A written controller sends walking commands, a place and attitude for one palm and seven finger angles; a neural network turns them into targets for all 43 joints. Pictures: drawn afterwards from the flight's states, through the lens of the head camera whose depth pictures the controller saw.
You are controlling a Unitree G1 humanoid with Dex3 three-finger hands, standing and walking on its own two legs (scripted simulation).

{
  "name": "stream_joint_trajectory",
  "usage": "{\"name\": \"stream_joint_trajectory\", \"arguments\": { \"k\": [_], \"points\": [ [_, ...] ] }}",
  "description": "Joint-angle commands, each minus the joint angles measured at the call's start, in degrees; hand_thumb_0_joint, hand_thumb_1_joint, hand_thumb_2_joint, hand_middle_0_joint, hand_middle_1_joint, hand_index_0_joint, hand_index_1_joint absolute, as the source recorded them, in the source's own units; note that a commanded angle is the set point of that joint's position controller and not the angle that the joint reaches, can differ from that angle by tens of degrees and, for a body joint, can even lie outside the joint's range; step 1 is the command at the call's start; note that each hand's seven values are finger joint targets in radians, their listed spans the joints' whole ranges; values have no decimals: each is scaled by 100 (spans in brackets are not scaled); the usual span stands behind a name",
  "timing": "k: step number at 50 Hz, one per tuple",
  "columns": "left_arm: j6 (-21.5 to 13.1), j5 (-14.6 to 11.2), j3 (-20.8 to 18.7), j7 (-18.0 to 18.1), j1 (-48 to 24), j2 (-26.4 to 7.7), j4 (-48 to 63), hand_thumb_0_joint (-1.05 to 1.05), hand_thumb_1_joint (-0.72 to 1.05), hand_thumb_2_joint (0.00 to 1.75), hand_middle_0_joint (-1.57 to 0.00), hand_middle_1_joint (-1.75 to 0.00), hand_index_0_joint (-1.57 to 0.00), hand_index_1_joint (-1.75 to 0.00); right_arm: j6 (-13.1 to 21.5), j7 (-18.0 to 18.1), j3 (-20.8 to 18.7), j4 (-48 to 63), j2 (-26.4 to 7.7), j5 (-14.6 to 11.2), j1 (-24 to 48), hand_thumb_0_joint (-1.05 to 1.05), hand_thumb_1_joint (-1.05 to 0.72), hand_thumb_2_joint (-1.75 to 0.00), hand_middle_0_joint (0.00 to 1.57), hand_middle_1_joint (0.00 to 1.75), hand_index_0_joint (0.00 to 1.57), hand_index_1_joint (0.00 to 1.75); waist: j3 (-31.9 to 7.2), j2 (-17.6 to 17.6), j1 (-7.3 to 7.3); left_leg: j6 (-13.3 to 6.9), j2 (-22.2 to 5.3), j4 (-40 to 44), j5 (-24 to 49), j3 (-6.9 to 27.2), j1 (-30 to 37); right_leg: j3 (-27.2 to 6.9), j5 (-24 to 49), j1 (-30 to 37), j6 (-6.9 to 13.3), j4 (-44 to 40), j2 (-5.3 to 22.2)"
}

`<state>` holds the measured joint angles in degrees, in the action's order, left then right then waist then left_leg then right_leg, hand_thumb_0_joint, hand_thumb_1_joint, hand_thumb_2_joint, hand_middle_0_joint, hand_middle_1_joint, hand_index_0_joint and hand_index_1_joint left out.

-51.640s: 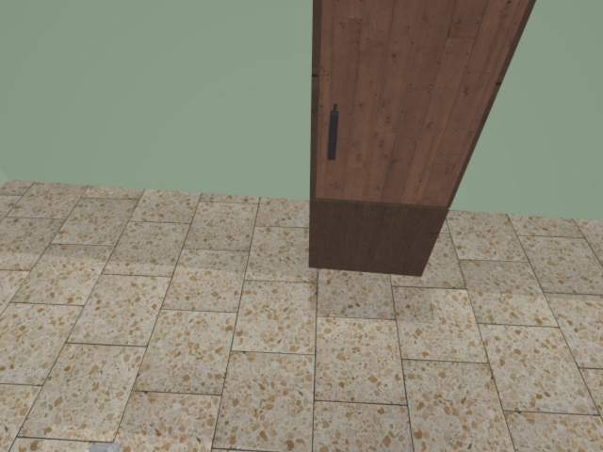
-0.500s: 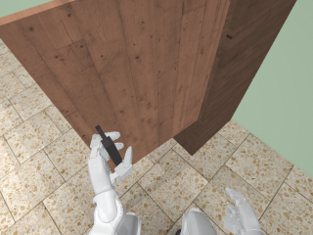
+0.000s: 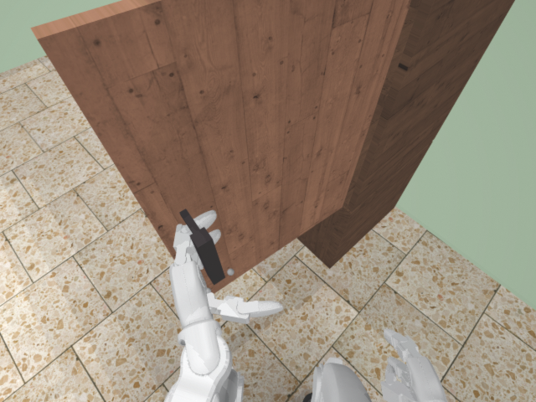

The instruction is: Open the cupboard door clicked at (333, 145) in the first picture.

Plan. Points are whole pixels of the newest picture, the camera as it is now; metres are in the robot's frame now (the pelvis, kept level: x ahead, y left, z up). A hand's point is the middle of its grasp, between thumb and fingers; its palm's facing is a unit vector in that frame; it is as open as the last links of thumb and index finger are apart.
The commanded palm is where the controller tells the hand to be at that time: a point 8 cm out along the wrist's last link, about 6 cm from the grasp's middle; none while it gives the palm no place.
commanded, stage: open thumb and fingers to let go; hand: left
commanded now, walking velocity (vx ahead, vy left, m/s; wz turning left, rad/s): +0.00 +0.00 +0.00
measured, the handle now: (202, 248) +0.33 +0.12 +0.02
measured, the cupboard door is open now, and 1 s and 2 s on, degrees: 84 86 86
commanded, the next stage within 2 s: slide the hand sideways off the handle in 0.06 s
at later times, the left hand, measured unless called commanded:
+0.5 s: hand (224, 300) +0.25 +0.08 +0.03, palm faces -0.11 -0.99 +0.02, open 16.1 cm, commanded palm +0.23 +0.14 +0.02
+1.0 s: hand (192, 326) +0.22 +0.12 +0.02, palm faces -0.08 -1.00 -0.03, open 16.1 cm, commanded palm +0.19 +0.19 +0.02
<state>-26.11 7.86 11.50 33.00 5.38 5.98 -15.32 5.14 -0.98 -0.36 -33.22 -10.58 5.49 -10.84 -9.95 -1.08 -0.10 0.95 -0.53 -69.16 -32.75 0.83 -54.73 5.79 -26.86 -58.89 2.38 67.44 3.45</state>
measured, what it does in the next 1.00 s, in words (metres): stands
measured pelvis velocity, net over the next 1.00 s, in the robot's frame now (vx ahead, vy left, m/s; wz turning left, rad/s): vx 0.01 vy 0.01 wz -0.01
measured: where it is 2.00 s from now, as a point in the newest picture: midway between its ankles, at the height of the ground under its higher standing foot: outside the picture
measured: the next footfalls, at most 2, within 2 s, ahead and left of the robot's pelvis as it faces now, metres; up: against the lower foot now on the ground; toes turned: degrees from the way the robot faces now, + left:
none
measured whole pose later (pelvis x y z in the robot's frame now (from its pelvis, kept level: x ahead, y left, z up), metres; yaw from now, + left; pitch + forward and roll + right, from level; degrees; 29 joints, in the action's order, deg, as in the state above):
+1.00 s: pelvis +0.01 +0.01 -0.02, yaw -1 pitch +20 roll -1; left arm -24.6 -5.1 5.8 -4.7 27.6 -7.6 8.4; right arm 4.5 0.8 0.2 -23.2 -12.4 0.8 -12.5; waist -10.0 -1.4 -0.6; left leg 0.3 -0.8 -76.5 -37.4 0.9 -59.3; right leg 5.5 -30.6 -63.4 1.7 74.0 3.3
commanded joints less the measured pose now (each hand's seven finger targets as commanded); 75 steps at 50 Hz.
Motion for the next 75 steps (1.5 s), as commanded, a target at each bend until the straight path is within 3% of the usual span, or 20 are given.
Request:
{"name": "stream_joint_trajectory", "arguments": {
  "k": [1,8,9,10,11,13,16,18,19,22,26,28,32,37,41,55,59,69,73,75],
  "points": [
    [-273,175,270,117,-859,441,1242,0,-50,30,-16,-35,-16,-35,324,27,-189,805,-527,-9,303,0,-90,-90,20,30,20,30,-1610,373,114,-83,202,999,1128,45,451,-279,781,1602,-33,-1002,-201],
    [-203,118,95,158,-909,283,1288,0,-50,30,-15,-30,-15,-30,317,54,-159,825,-539,-26,386,0,-90,-90,20,30,20,30,-1454,482,57,-79,229,1025,902,88,284,-293,459,1599,-30,-1053,-198],
    [-387,756,1210,-1002,-822,-302,1451,0,-50,30,-15,-30,-15,-30,318,40,-159,722,-752,-33,44,0,-90,-90,20,30,20,30,-1324,468,527,-164,185,816,910,11,378,-457,827,1428,-37,-981,-127],
    [-572,526,594,-1618,-1042,-843,1670,0,-50,30,-15,-30,-15,-30,288,72,-179,834,-727,-82,26,0,-90,-90,20,30,20,30,-1534,347,347,-191,218,789,941,29,247,-489,1007,1664,7,-904,-81],
    [-669,385,613,-2124,-1019,-943,1866,0,-50,30,-15,-30,-15,-30,279,104,-180,917,-740,-112,101,0,-90,-90,20,30,20,30,-1695,198,294,-203,224,764,958,24,291,-546,1092,1740,19,-833,-78],
    [-673,-153,823,-3096,-1002,-809,2081,0,-50,30,-15,-30,-15,-30,336,123,-159,1097,-782,-247,90,0,-90,-90,20,30,20,30,-1688,84,399,-226,237,752,974,73,388,-514,1084,1695,42,-792,-82],
    [-409,-1173,552,-3646,-532,-476,2093,0,-50,30,-15,-30,-15,-30,407,165,-115,1340,-775,-462,189,0,-90,-90,20,30,20,30,-1347,264,264,-198,242,881,713,140,324,-394,518,1547,3,-907,-149],
    [-223,-1410,276,-3552,-138,-529,2161,0,-50,30,-15,-30,-15,-30,425,159,-119,1497,-806,-504,210,0,-90,-90,20,30,20,30,-1340,348,122,-185,262,930,767,173,272,-317,397,1538,6,-851,-170],
    [-169,-1383,92,-3433,106,-658,2173,0,-50,30,-15,-30,-15,-30,406,147,-138,1521,-828,-492,158,0,-90,-90,20,30,20,30,-1405,468,48,-164,251,932,858,176,270,-277,465,1541,-2,-755,-172],
    [-126,-1082,52,-3118,352,-777,2424,0,-50,30,-15,-30,-15,-30,349,86,-170,1647,-819,-437,37,0,-90,-90,20,30,20,30,-1423,576,65,-165,258,804,914,133,153,-314,546,1466,-26,-665,-161],
    [-107,-881,-130,-2979,782,-1002,2598,0,-50,30,-15,-30,-15,-30,248,46,-169,1765,-802,-416,-2,0,-90,-90,20,30,20,30,-1326,453,12,-152,266,753,811,78,55,-379,458,1392,-12,-644,-179],
    [-111,-871,-350,-2967,1008,-1203,2782,0,-50,30,-15,-30,-15,-30,201,59,-167,1842,-809,-416,26,0,-90,-90,20,30,20,30,-1388,353,-105,-147,277,772,891,88,0,-390,502,1500,29,-597,-195],
    [-107,-973,-437,-3074,1169,-1250,2944,0,-50,30,-15,-30,-15,-30,159,105,-154,1863,-787,-438,8,0,-90,-90,20,30,20,30,-1218,401,12,-146,255,684,755,62,-41,-415,416,1377,-15,-639,-220],
    [-237,-1179,-506,-3273,1775,-1271,3332,0,-50,30,-15,-30,-15,-30,236,137,-165,1892,-767,-447,-33,0,-90,-90,20,30,20,30,-1454,203,-34,-130,253,592,1153,76,44,-357,903,1472,-8,-462,-237],
    [-264,-1251,-675,-3426,1921,-1424,3364,0,-50,30,-15,-30,-15,-30,246,176,-189,1850,-797,-448,-63,0,-90,-90,20,30,20,30,-1382,378,54,-145,244,448,1136,84,-92,-379,927,1386,-40,-436,-251],
    [-227,-1793,-1550,-4097,2871,-1909,3544,0,-50,30,-15,-30,-15,-30,227,341,-302,1856,-769,-562,50,0,-90,-90,20,30,20,30,-1536,349,-119,-130,242,189,1302,18,-342,-562,1145,1671,-67,-390,-264],
    [-270,-1945,-1681,-4301,2797,-2016,3596,0,-50,30,-15,-30,-15,-30,235,379,-300,1843,-778,-583,133,0,-90,-90,20,30,20,30,-1316,272,-84,-137,237,111,1163,33,-492,-633,858,1561,-65,-444,-259],
    [-277,-2220,-1707,-4843,2560,-2163,3731,0,-50,30,-15,-30,-15,-30,397,477,-300,1814,-884,-614,89,0,-90,-90,20,30,20,30,-1291,141,58,-182,213,-34,890,81,-541,-659,231,1179,-69,-476,-277],
    [-115,-2263,-1869,-4810,2727,-2247,3708,0,-50,30,-15,-30,-15,-30,408,487,-309,1836,-885,-626,106,0,-90,-90,20,30,20,30,-1373,82,-60,-174,216,47,930,104,-539,-581,169,1222,-46,-432,-308],
    [-53,-2280,-2078,-4724,2725,-2505,4250,0,-50,30,-15,-30,-15,-30,377,491,-313,1928,-881,-658,74,0,-90,-90,20,30,20,30,-1638,-90,-166,-167,216,252,1049,85,-196,-547,306,1437,-44,-504,-308]
  ]
}}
